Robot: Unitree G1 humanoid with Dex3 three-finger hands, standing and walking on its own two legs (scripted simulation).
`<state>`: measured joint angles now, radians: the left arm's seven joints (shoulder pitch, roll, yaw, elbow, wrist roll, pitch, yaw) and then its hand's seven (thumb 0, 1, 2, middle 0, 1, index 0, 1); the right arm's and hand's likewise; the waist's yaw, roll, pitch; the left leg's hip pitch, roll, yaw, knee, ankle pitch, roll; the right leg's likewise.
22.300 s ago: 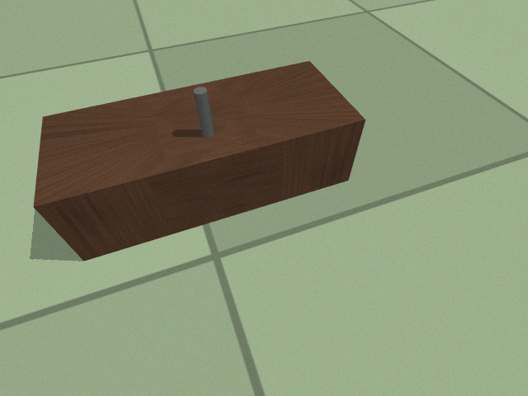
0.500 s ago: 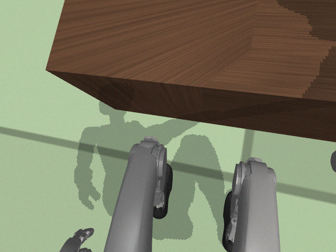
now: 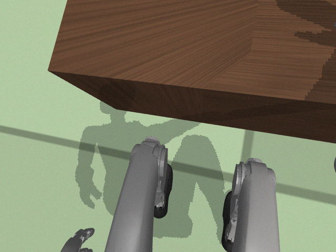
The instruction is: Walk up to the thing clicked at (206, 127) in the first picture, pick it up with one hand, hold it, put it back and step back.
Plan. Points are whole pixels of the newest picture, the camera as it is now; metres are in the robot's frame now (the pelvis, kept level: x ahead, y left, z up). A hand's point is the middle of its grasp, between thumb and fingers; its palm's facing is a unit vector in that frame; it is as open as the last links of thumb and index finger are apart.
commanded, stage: withdraw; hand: right
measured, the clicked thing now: out of the picture +0.59 -0.25 +0.06
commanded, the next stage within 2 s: rise in 0.14 s
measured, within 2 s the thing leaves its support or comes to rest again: neither
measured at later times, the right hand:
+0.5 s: hand out of the picture +0.53 -0.37 +0.20, palm faces +0.44 +0.82 -0.35, open 17.0 cm
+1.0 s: hand out of the picture +0.40 -0.30 +0.23, palm faces +0.11 +0.97 -0.24, open 17.1 cm
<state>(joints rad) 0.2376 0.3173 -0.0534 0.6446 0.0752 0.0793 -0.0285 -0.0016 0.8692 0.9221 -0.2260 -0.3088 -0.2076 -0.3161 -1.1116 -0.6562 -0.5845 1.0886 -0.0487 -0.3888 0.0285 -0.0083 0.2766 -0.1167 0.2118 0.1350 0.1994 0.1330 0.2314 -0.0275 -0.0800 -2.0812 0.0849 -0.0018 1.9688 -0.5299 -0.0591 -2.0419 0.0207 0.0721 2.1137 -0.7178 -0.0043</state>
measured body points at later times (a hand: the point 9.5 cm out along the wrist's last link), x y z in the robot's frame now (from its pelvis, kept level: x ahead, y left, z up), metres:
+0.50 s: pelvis +0.02 +0.00 +0.15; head +0.21 -0.04 +0.56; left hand +0.08 +0.28 +0.04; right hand +0.51 -0.41 +0.22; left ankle +0.13 +0.15 -0.39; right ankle +0.06 -0.11 -0.39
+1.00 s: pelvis +0.07 -0.01 +0.28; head +0.15 -0.04 +0.73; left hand +0.14 +0.26 +0.19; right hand +0.39 -0.35 +0.25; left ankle +0.12 +0.15 -0.39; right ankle +0.06 -0.11 -0.39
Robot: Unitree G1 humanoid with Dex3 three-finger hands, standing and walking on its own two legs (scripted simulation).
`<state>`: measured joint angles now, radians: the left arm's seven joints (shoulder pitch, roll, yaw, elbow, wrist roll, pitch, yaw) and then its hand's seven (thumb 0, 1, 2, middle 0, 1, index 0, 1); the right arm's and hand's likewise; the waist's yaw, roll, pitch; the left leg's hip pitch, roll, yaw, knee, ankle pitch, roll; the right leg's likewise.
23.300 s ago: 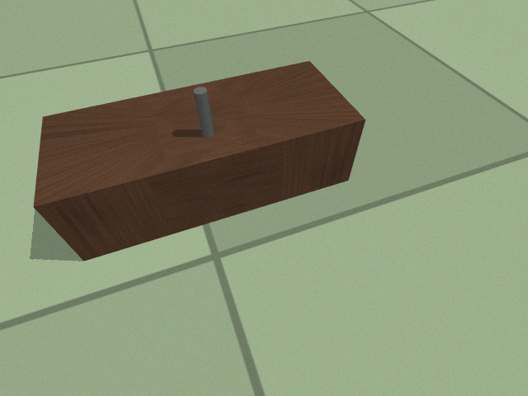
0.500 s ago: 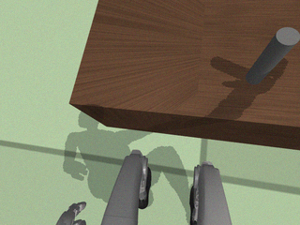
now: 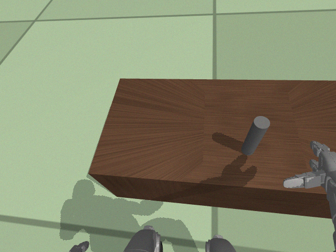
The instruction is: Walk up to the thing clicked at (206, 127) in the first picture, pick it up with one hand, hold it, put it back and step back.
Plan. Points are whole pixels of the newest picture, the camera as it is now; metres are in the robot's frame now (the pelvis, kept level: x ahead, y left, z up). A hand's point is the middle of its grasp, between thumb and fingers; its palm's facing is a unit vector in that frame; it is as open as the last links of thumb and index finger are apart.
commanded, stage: home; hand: right
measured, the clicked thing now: (253, 137) +0.52 -0.24 -0.22
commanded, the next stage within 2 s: none
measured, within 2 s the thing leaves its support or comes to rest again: neither
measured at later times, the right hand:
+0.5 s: hand (263, 238) +0.17 -0.16 -0.05, palm faces +0.10 +0.98 -0.19, open 17.6 cm
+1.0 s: hand (264, 242) +0.16 -0.16 -0.04, palm faces +0.08 +0.98 -0.20, open 17.7 cm
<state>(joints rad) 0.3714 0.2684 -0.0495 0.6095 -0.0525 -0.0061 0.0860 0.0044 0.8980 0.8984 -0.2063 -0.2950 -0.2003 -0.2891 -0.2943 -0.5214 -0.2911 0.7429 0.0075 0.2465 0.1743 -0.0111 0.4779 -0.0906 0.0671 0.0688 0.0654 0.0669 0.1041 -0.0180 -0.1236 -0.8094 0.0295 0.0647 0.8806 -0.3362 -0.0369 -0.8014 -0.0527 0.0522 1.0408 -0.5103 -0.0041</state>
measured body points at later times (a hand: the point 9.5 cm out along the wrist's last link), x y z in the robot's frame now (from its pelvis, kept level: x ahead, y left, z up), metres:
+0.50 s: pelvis +0.02 +0.02 +0.01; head +0.05 +0.01 +0.46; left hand +0.22 +0.24 -0.06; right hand +0.16 -0.21 -0.03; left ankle +0.05 +0.16 -0.68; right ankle -0.01 -0.11 -0.68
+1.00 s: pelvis +0.00 +0.02 +0.00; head +0.02 +0.01 +0.45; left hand +0.17 +0.26 -0.06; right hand +0.16 -0.21 -0.03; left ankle +0.05 +0.16 -0.68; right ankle -0.01 -0.11 -0.68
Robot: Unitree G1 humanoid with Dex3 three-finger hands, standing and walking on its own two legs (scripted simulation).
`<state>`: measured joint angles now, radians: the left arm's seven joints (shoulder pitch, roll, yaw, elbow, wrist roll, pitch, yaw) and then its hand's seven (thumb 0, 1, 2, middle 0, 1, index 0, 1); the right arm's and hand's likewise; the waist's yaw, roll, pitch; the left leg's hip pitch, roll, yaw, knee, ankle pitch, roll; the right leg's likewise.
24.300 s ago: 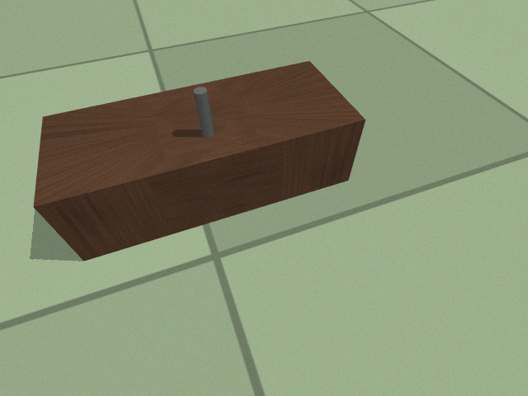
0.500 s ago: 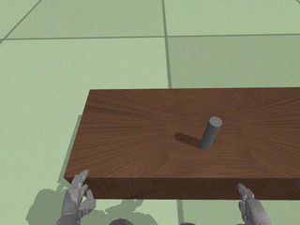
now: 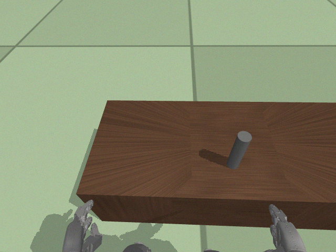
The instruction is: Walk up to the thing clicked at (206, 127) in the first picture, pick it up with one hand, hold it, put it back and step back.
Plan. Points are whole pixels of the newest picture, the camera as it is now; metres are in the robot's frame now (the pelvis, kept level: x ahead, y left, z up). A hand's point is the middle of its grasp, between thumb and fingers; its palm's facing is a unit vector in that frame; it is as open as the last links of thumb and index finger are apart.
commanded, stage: home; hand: right
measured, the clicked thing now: (237, 151) +0.52 -0.24 -0.22
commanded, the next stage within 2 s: stand in 1.92 s
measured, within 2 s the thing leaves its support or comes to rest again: neither
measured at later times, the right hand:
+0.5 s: hand (260, 241) +0.17 -0.18 -0.05, palm faces +0.06 +0.98 -0.20, open 17.7 cm
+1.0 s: hand (260, 238) +0.17 -0.18 -0.05, palm faces +0.06 +0.98 -0.20, open 17.7 cm
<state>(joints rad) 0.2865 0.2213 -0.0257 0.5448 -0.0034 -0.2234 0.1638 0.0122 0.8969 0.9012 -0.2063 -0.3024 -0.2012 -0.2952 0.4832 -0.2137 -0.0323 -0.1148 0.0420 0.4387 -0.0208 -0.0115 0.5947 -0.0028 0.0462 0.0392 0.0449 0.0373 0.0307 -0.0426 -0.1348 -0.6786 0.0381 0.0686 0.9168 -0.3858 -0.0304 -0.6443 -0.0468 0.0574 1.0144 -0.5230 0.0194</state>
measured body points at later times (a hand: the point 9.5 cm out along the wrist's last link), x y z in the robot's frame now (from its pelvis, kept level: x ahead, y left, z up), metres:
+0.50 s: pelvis +0.00 +0.00 +0.00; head +0.02 -0.01 +0.45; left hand +0.17 +0.23 -0.06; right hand +0.16 -0.23 -0.03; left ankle +0.04 +0.14 -0.68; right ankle -0.01 -0.13 -0.68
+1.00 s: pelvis +0.01 +0.00 +0.00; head +0.03 -0.01 +0.45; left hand +0.18 +0.24 -0.06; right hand +0.17 -0.23 -0.03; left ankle +0.04 +0.14 -0.68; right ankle -0.01 -0.13 -0.68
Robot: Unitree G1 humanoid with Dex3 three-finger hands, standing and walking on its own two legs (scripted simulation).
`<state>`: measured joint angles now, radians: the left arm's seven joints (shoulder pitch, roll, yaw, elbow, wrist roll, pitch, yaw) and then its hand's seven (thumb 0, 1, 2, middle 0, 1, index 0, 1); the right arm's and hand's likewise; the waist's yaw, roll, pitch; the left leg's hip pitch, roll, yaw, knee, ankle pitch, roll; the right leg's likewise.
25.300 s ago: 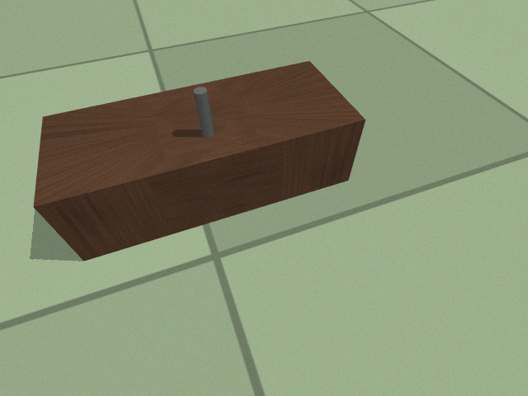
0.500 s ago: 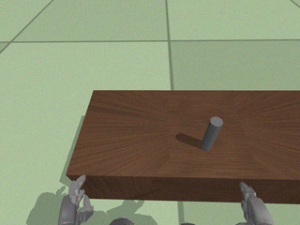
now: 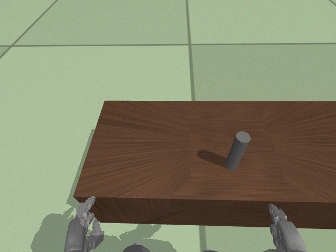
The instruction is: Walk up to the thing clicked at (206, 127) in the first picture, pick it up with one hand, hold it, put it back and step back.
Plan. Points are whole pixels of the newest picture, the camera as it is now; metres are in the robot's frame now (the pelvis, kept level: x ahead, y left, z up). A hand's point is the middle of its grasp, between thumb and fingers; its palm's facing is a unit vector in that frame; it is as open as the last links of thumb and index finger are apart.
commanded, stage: home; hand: right
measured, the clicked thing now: (236, 152) +0.51 -0.24 -0.22
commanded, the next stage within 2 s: stand in 0.92 s
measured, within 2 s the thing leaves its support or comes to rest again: neither
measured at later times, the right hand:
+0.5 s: hand (259, 243) +0.16 -0.18 -0.04, palm faces +0.05 +0.98 -0.20, open 17.7 cm
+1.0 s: hand out of the picture +0.06 -0.25 -0.11, palm faces +0.00 +0.94 -0.34, open 17.6 cm
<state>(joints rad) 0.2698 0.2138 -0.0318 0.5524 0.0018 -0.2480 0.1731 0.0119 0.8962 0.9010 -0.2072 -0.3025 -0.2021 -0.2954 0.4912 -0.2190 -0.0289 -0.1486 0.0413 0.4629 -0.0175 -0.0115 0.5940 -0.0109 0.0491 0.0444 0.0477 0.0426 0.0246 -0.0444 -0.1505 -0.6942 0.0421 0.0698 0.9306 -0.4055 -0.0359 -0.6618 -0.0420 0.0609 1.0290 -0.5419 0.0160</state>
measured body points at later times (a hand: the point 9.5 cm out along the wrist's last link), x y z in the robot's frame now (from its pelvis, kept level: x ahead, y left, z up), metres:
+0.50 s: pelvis +0.00 +0.00 +0.00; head +0.02 -0.01 +0.45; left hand +0.16 +0.24 -0.06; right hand +0.15 -0.23 -0.03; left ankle +0.03 +0.15 -0.68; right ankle -0.02 -0.12 -0.68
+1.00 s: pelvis -0.01 -0.01 +0.05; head +0.00 -0.01 +0.50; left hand +0.07 +0.29 -0.08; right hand +0.06 -0.29 -0.08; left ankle +0.03 +0.15 -0.68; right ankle -0.02 -0.12 -0.68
